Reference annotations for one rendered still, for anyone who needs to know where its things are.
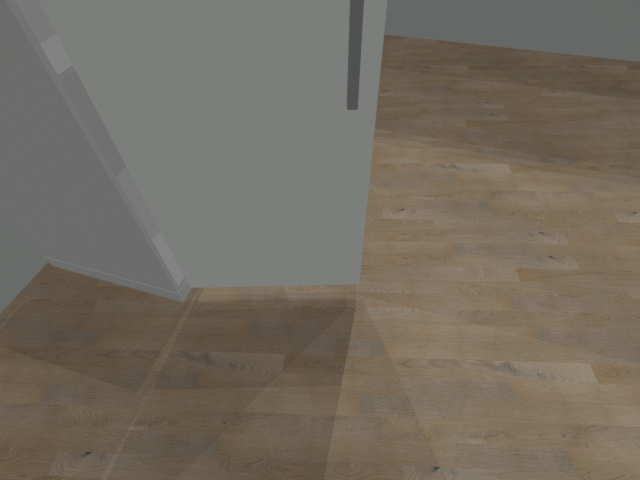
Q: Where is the fridge door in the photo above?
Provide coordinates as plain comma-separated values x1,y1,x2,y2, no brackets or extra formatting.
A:
39,0,388,288

